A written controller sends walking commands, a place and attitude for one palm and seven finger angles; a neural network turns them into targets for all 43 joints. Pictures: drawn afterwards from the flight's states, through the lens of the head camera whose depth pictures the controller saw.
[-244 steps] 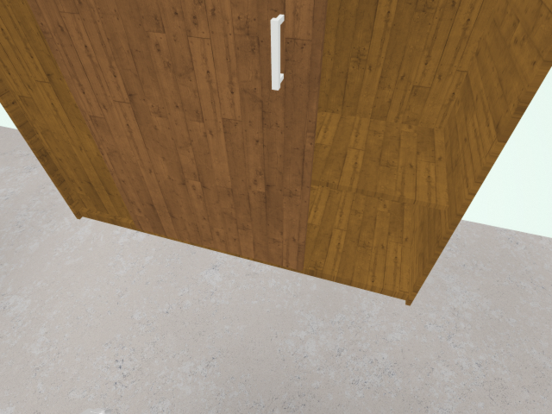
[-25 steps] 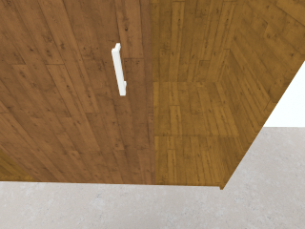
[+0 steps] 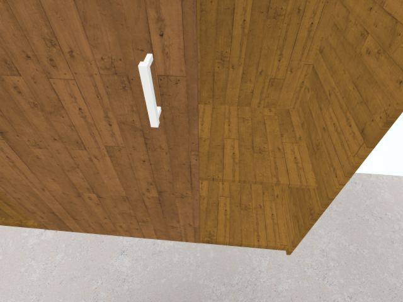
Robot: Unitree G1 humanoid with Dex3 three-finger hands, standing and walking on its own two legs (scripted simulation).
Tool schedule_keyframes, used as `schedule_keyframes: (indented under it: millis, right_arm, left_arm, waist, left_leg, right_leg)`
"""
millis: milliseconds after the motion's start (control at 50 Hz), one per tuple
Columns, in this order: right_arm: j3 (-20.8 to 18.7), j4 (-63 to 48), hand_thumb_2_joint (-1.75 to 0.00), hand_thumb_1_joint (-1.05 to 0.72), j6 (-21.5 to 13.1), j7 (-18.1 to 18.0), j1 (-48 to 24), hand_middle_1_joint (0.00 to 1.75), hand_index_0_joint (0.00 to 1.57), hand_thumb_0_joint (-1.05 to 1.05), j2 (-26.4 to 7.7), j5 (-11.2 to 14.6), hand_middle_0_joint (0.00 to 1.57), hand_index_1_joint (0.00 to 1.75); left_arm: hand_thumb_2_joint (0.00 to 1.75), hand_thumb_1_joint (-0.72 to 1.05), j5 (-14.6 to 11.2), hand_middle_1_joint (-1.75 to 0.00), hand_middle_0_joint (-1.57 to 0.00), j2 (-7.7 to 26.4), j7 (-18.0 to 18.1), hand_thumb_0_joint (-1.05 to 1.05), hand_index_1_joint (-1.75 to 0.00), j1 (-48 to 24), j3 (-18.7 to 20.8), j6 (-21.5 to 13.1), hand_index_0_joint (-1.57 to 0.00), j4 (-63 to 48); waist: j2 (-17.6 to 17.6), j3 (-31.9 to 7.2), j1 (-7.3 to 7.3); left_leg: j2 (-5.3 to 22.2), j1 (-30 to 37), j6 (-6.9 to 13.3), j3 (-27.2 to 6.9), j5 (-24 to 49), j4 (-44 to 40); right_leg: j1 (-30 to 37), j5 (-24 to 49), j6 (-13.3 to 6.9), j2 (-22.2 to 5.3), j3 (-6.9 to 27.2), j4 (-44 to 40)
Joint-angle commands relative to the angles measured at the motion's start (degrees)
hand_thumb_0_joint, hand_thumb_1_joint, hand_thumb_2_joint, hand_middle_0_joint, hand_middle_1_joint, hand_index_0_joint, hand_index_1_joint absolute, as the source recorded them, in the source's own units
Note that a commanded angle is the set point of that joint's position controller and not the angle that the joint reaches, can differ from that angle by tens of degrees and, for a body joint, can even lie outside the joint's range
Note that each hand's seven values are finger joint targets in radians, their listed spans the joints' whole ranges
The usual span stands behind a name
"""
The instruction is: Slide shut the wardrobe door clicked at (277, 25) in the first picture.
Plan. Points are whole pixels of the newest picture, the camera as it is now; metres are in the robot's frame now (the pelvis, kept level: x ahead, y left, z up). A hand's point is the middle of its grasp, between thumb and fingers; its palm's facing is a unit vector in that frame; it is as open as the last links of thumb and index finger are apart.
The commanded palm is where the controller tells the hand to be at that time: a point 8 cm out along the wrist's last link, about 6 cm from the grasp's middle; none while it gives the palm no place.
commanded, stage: come to a stop and stand still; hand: left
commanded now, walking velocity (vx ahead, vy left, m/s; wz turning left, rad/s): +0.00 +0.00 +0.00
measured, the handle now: (152, 92) +0.48 +0.14 +0.17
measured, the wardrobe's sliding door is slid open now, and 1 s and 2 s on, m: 0.43 0.43 0.43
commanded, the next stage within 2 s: look again from close up in 0.54 s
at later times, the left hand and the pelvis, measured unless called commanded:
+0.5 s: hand out of the picture +0.00 +0.19 -0.17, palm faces +0.05 -0.98 -0.21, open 7.4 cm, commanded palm none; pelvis +0.02 +0.02 +0.00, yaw +0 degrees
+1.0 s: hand out of the picture +0.01 +0.25 -0.18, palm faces -0.01 -0.98 -0.21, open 7.4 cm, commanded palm none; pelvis -0.02 +0.07 -0.01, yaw -2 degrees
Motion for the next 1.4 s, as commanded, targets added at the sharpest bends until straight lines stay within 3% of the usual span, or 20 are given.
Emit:
schedule_keyframes:
  millis: [0,100,260,560,600,620,640,660,680,700,720,760,820,880,920,960,1020,1100,1280,1380]
  right_arm:
    - [-0.63,-1.5,-0.9,-0.9,-0.09,-0.41,3.55,0.3,0.2,0.0,-3.35,0.23,0.2,0.3]
    - [-0.49,-1.74,-0.9,-0.9,-0.03,-0.39,2.37,0.3,0.2,0.0,-4.49,0.17,0.2,0.3]
    - [-0.25,-2.69,-0.9,-0.9,-0.54,-0.27,0.49,0.3,0.2,0.0,-6.39,0.06,0.2,0.3]
    - [0.01,-2.24,-0.9,-0.9,-0.98,0.23,0.04,0.3,0.2,0.0,-7.96,0.02,0.2,0.3]
    - [-0.07,-2.02,-0.9,-0.9,-0.96,0.25,0.2,0.3,0.2,0.0,-7.87,0.05,0.2,0.3]
    - [-0.18,-6.74,-0.9,-0.9,-2.2,1.53,-5.36,0.3,0.2,0.0,-9.4,0.3,0.2,0.3]
    - [-0.1,-8.67,-0.9,-0.9,-1.69,2.03,-1.45,0.3,0.2,0.0,-5.74,0.01,0.2,0.3]
    - [-0.25,-8.33,-0.9,-0.9,-1.51,1.94,1.14,0.3,0.2,0.0,-5.9,-0.01,0.2,0.3]
    - [-0.21,-8.53,-0.9,-0.9,-1.69,2.04,2.79,0.3,0.2,0.0,-6.11,-0.07,0.2,0.3]
    - [-0.37,-8.48,-0.9,-0.9,-2.28,2.01,3.93,0.3,0.2,0.0,-7.62,-0.55,0.2,0.3]
    - [-0.36,-8.59,-0.9,-0.9,-2.43,1.7,4.19,0.3,0.2,0.0,-8.2,-0.43,0.2,0.3]
    - [-0.34,-8.99,-0.9,-0.9,-2.29,1.25,2.76,0.3,0.2,0.0,-8.75,-0.08,0.2,0.3]
    - [-0.11,-9.69,-0.9,-0.9,-1.79,1.31,0.6,0.3,0.2,0.0,-8.65,-0.02,0.2,0.3]
    - [-0.32,-9.61,-0.9,-0.9,-1.52,1.59,-0.02,0.3,0.2,0.0,-9.26,-0.06,0.2,0.3]
    - [-0.54,-9.56,-0.9,-0.9,-1.35,1.81,-0.56,0.3,0.2,0.0,-9.72,-0.18,0.2,0.3]
    - [-0.81,-9.82,-0.9,-0.9,-1.02,2.04,-0.68,0.3,0.2,0.0,-10.36,-0.35,0.2,0.3]
    - [-1.14,-10.08,-0.9,-0.9,-0.85,2.26,-0.72,0.3,0.2,0.0,-11.51,-0.42,0.2,0.3]
    - [-1.17,-9.77,-0.9,-0.9,-1.03,2.28,-0.73,0.3,0.2,0.0,-11.58,-0.23,0.2,0.3]
    - [-0.64,-6.99,-0.9,-0.9,-2.24,1.95,0.25,0.3,0.2,0.0,-11.25,0.4,0.2,0.3]
    - [-0.46,-5.74,-0.9,-0.9,-2.09,1.82,-0.72,0.3,0.2,0.0,-11.27,0.54,0.2,0.3]
  left_arm:
    - [0.9,0.9,0.38,-0.3,-0.2,6.79,0.57,0.0,-0.3,6.15,1.16,-0.64,-0.2,-0.36]
    - [0.9,0.9,0.39,-0.3,-0.2,7.3,0.38,0.0,-0.3,4.99,1.08,-0.43,-0.2,-0.44]
    - [0.9,0.9,0.32,-0.3,-0.2,9.04,0.13,0.0,-0.3,4.33,1.04,-0.56,-0.2,-0.85]
    - [0.9,0.9,0.21,-0.3,-0.2,10.64,-0.2,0.0,-0.3,1.65,0.97,-0.47,-0.2,-1.51]
    - [0.9,0.9,0.26,-0.3,-0.2,10.75,-0.2,0.0,-0.3,1.37,1.0,-0.52,-0.2,-1.52]
    - [0.9,0.9,1.8,-0.3,-0.2,11.04,2.01,0.0,-0.3,4.68,0.14,-3.25,-0.2,-2.09]
    - [0.9,0.9,1.6,-0.3,-0.2,13.8,1.69,0.0,-0.3,2.5,1.18,-3.48,-0.2,-4.69]
    - [0.9,0.9,1.33,-0.3,-0.2,13.04,1.36,0.0,-0.3,0.17,0.53,-3.47,-0.2,-5.72]
    - [0.9,0.9,1.13,-0.3,-0.2,12.82,1.15,0.0,-0.3,-0.21,0.53,-3.55,-0.2,-6.99]
    - [0.9,0.9,0.8,-0.3,-0.2,13.08,0.99,0.0,-0.3,-0.15,0.83,-3.69,-0.2,-7.88]
    - [0.9,0.9,0.45,-0.3,-0.2,13.08,0.96,0.0,-0.3,0.94,0.95,-3.48,-0.2,-8.32]
    - [0.9,0.9,0.36,-0.3,-0.2,12.15,0.89,0.0,-0.3,1.69,0.72,-2.43,-0.2,-8.31]
    - [0.9,0.9,0.59,-0.3,-0.2,11.69,0.62,0.0,-0.3,0.88,0.18,-1.3,-0.2,-8.51]
    - [0.9,0.9,0.65,-0.3,-0.2,11.71,0.33,0.0,-0.3,0.13,-0.04,-0.41,-0.2,-8.88]
    - [0.9,0.9,0.75,-0.3,-0.2,12.2,0.11,0.0,-0.3,0.29,0.01,-0.05,-0.2,-8.99]
    - [0.9,0.9,0.95,-0.3,-0.2,12.36,-0.09,0.0,-0.3,0.5,-0.01,0.26,-0.2,-9.06]
    - [0.9,0.9,1.18,-0.3,-0.2,12.85,-0.36,0.0,-0.3,1.68,0.13,0.39,-0.2,-9.08]
    - [0.9,0.9,1.15,-0.3,-0.2,12.96,-0.55,0.0,-0.3,2.99,0.03,0.03,-0.2,-8.53]
    - [0.9,0.9,0.81,-0.3,-0.2,13.75,-0.36,0.0,-0.3,3.25,-0.35,-1.09,-0.2,-5.83]
    - [0.9,0.9,0.74,-0.3,-0.2,13.76,-0.21,0.0,-0.3,3.12,-0.57,-1.06,-0.2,-4.57]
  waist:
    - [-2.82,2.71,0.04]
    - [-1.77,3.85,-0.16]
    - [-1.62,2.0,0.21]
    - [-0.58,2.58,0.54]
    - [-1.72,2.85,0.54]
    - [-3.5,5.81,2.09]
    - [-6.4,3.24,-1.3]
    - [-6.36,0.72,-2.43]
    - [-6.04,-2.82,-2.69]
    - [-0.27,-6.1,-2.31]
    - [-0.03,-7.54,-1.83]
    - [0.8,-4.83,-0.76]
    - [-0.78,2.54,-0.24]
    - [0.1,4.89,0.0]
    - [2.18,6.76,0.32]
    - [1.6,7.67,0.4]
    - [2.55,6.06,0.87]
    - [1.4,3.36,1.13]
    - [-0.97,-0.46,0.23]
    - [-1.22,1.43,0.16]
  left_leg:
    - [0.44,3.29,3.86,0.52,11.37,0.87]
    - [1.17,4.89,4.16,-0.3,13.18,-0.13]
    - [1.33,6.32,4.45,-0.65,17.44,-0.69]
    - [1.36,6.32,4.89,-2.42,15.82,-3.95]
    - [1.29,5.9,4.94,-2.53,15.27,-3.92]
    - [0.16,-0.48,3.77,1.49,17.22,12.05]
    - [-1.39,-4.66,4.98,-0.27,-3.04,11.29]
    - [-1.39,-4.64,5.2,0.48,-5.43,10.18]
    - [-1.83,-3.18,5.34,0.4,-0.63,7.81]
    - [-2.17,-0.53,6.06,0.6,9.56,6.95]
    - [-1.02,1.21,6.73,-0.58,16.81,8.03]
    - [0.53,1.87,6.98,-1.51,21.37,8.33]
    - [0.43,-1.9,6.8,-2.97,14.48,5.23]
    - [0.62,-3.42,7.19,-4.64,4.04,0.62]
    - [0.43,-5.76,7.37,-5.79,-4.4,-2.58]
    - [0.55,-7.19,7.2,-6.82,-13.49,-5.71]
    - [1.22,-8.82,7.57,-8.65,-20.1,-9.35]
    - [1.34,-6.1,7.67,-8.49,-17.31,-9.55]
    - [0.76,2.69,7.17,-4.11,5.79,-3.12]
    - [0.75,2.71,6.92,-3.6,6.72,-3.19]
  right_leg:
    - [-4.75,32.69,4.28,-8.91,6.04,-4.12]
    - [-5.93,27.08,3.27,-8.53,5.66,-4.54]
    - [-3.82,29.63,2.91,-8.91,5.42,-3.71]
    - [-3.65,19.12,2.4,-9.13,5.06,-5.26]
    - [-3.4,19.08,2.4,-9.07,4.83,-5.45]
    - [-8.75,48.12,5.58,-12.05,10.11,-5.2]
    - [-3.78,53.17,2.68,-14.42,9.38,-0.81]
    - [-3.23,47.96,0.59,-13.65,7.88,1.05]
    - [-1.19,46.17,-0.01,-11.85,7.18,3.72]
    - [0.47,49.57,0.04,-10.85,6.18,7.98]
    - [-0.5,45.48,0.45,-9.8,5.93,9.08]
    - [-3.95,32.93,1.09,-8.62,5.53,7.41]
    - [-7.98,18.09,1.04,-7.52,5.94,3.98]
    - [-10.36,3.23,1.5,-6.33,5.92,2.28]
    - [-11.19,-3.31,1.47,-6.02,5.88,1.48]
    - [-12.6,-7.26,1.6,-5.84,5.63,1.3]
    - [-11.41,-7.7,1.83,-5.44,4.77,2.69]
    - [-10.93,-5.2,1.94,-6.0,4.78,1.97]
    - [-10.11,7.12,2.58,-8.48,6.57,-0.32]
    - [-10.23,7.85,2.69,-8.65,6.78,-1.09]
